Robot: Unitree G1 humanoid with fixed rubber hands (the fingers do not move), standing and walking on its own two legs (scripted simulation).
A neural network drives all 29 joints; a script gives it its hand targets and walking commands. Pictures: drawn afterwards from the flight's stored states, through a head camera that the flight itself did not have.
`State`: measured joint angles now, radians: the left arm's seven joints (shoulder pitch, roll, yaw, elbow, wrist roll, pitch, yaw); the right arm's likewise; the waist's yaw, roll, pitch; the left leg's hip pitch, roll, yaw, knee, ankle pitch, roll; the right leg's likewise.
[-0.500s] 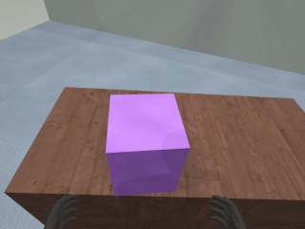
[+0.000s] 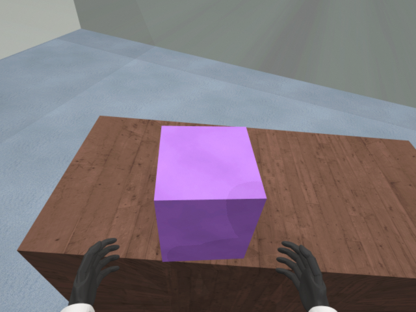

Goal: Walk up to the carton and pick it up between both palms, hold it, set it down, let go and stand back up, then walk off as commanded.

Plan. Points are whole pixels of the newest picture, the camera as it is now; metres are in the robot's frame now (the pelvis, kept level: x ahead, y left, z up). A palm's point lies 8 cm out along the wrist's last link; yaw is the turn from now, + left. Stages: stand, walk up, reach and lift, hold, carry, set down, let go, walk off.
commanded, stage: reach and lift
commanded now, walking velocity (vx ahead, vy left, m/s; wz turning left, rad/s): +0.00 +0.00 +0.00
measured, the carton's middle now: (204, 194) +0.39 +0.05 -0.01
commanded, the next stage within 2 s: none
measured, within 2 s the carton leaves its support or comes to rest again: neither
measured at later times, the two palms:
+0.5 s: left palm (90, 230) +0.24 +0.24 +0.06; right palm (308, 232) +0.28 -0.16 +0.06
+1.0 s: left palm (91, 184) +0.30 +0.25 +0.11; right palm (303, 182) +0.36 -0.15 +0.11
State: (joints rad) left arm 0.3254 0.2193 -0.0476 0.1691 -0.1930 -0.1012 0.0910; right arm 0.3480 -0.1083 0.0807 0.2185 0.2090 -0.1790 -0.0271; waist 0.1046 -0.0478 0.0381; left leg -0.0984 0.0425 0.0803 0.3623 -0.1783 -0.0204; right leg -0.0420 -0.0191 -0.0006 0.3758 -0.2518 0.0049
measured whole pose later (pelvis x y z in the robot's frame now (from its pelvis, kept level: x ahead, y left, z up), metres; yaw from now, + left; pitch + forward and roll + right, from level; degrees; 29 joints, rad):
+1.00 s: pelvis -0.01 +0.00 +0.00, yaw +1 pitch -1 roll -1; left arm -0.32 0.25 0.18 0.07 -0.20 0.57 0.05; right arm -0.40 -0.24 0.05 0.31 0.34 0.27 -0.16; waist 0.07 -0.03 0.03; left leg -0.20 0.06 0.06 0.37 -0.15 -0.02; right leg -0.12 0.00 -0.02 0.34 -0.21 0.01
